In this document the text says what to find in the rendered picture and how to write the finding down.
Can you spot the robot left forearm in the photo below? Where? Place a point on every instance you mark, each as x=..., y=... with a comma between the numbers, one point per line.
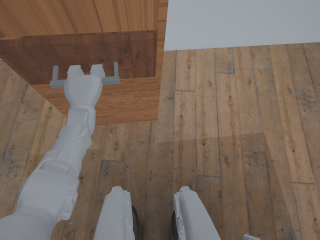
x=69, y=149

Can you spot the cabinet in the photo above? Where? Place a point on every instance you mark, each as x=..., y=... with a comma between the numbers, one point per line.
x=134, y=99

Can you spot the handle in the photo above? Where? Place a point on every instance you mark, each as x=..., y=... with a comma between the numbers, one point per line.
x=108, y=80

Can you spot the robot left thigh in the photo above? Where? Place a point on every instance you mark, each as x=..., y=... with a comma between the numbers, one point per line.
x=111, y=224

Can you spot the drawer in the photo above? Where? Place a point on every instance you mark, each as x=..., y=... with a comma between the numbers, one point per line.
x=34, y=57

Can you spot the right robot shin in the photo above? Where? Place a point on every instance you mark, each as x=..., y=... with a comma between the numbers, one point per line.
x=179, y=222

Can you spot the robot left upper arm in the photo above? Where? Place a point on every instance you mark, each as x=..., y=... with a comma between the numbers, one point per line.
x=48, y=198

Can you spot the robot left hand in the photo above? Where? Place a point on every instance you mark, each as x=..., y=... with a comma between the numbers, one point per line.
x=85, y=89

